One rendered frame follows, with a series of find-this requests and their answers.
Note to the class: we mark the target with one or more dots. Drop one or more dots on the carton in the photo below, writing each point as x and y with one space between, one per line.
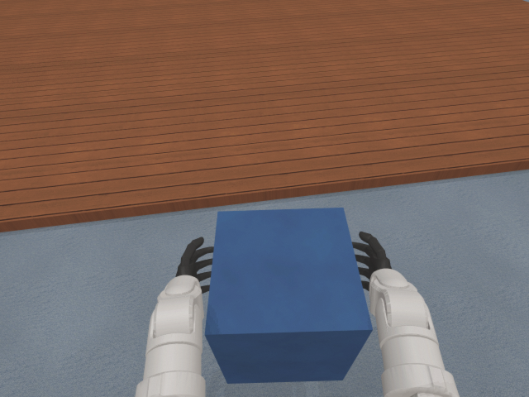
286 302

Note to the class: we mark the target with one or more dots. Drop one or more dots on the robot left forearm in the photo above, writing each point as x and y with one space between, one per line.
173 357

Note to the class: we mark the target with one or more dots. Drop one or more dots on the robot right forearm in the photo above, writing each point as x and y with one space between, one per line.
413 366

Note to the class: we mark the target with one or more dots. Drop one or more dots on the left robot hand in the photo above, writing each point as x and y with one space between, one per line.
189 266

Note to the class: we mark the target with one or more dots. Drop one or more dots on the right robot hand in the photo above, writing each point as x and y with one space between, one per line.
375 260

